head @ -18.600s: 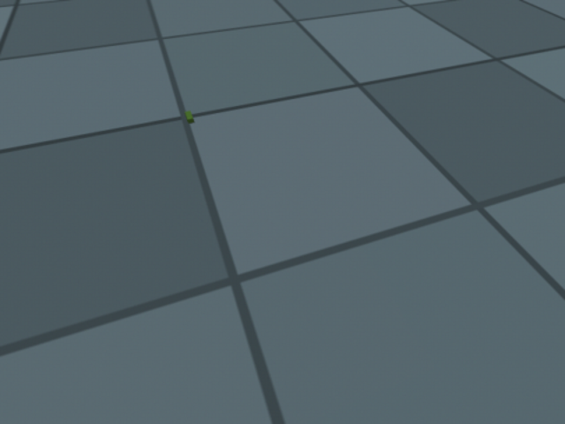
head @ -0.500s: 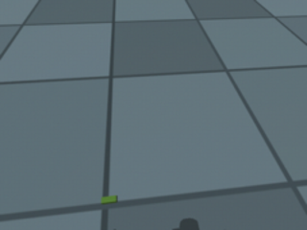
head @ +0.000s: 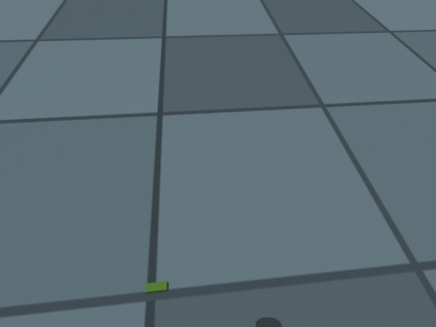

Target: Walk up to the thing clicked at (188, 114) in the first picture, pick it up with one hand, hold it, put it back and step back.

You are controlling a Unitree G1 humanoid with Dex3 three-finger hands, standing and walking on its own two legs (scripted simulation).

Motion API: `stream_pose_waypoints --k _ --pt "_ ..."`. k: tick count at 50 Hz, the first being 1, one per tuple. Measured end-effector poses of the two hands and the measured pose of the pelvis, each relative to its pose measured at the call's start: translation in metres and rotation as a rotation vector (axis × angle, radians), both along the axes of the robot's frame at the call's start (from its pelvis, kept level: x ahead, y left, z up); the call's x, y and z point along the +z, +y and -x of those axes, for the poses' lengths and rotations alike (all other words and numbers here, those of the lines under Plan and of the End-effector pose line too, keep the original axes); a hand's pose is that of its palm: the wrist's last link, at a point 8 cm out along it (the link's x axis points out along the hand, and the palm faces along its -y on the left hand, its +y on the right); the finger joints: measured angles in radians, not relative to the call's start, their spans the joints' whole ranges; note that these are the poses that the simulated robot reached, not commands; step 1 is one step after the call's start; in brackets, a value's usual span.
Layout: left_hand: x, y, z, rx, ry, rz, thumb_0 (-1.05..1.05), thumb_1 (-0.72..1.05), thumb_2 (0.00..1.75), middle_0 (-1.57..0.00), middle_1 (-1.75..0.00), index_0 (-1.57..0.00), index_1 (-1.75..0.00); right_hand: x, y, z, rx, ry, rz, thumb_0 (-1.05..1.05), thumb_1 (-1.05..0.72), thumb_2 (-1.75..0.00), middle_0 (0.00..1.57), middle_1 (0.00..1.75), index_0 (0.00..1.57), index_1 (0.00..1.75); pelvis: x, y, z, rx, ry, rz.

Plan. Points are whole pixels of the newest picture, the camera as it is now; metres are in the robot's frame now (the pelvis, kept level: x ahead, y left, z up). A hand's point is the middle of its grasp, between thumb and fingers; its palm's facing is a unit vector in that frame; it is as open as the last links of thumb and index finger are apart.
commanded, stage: stand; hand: left
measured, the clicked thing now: (156, 287) +0.42 +0.26 -0.77
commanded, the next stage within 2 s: none
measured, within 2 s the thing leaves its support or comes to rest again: neither
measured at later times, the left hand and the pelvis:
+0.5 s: hand out of the picture +0.06 +0.25 -0.15, palm faces -0.03 -0.94 -0.35, open 7.3 cm; pelvis -0.02 +0.00 +0.01, yaw +0 degrees
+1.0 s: hand out of the picture +0.05 +0.25 -0.15, palm faces -0.03 -0.94 -0.34, open 7.3 cm; pelvis -0.03 -0.01 +0.01, yaw +0 degrees
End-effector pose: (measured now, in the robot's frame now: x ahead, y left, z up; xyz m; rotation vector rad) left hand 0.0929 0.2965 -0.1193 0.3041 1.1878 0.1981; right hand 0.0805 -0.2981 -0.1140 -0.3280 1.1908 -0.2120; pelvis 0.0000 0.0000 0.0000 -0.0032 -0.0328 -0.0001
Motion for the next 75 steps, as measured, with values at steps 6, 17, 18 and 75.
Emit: stream_pose_waypoints --k 6,17,18,75 --pt "0.001 -0.001 0.01 -0.006 0.024 -0.003 0.0 0.91 0.9 -0.2 -0.3 -0.21 -0.3 0.0 0.003 0.003 -0.001 0.012 -0.011 0.01 -0.91 -0.9 0.2 0.3 0.2 0.3 0.003 0.001 0.005 -0.002 0.001 -0.001" --pt "0.003 -0.002 0.03 -0.006 0.05 -0.008 0.0 0.91 0.9 -0.2 -0.3 -0.21 -0.3 -0.003 0.005 0.015 0.003 0.03 -0.027 0.01 -0.91 -0.9 0.2 0.3 0.2 0.3 0.005 0.0 0.015 -0.001 0.0 -0.001" --pt "0.004 -0.002 0.032 -0.005 0.051 -0.009 0.0 0.91 0.9 -0.2 -0.3 -0.21 -0.3 -0.003 0.005 0.016 0.003 0.031 -0.028 0.01 -0.91 -0.9 0.2 0.3 0.2 0.3 0.005 0.0 0.016 -0.001 0.0 -0.001" --pt "0.003 -0.008 0.056 -0.002 0.067 -0.012 0.0 0.91 0.9 -0.2 -0.3 -0.21 -0.3 -0.004 -0.005 0.043 0.001 0.061 -0.026 0.01 -0.91 -0.9 0.2 0.3 0.2 0.29 0.005 -0.008 0.027 0.0 0.0 -0.002"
